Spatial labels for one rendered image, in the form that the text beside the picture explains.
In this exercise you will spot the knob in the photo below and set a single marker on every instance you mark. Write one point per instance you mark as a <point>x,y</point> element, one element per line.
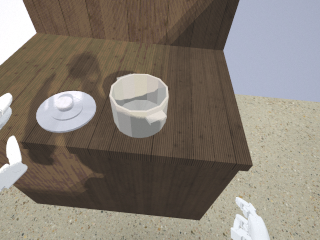
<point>64,104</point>

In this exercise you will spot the lid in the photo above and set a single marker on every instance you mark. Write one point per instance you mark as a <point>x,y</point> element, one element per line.
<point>53,120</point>

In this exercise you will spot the table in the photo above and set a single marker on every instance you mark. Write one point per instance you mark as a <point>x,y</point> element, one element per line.
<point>85,45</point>

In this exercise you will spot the right robot hand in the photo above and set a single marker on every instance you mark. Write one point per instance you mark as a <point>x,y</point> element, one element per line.
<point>253,228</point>

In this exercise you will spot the pot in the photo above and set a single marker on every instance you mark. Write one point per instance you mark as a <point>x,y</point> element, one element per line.
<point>139,104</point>

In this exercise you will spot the left robot hand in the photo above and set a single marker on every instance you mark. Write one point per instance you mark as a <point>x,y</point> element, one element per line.
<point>9,174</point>

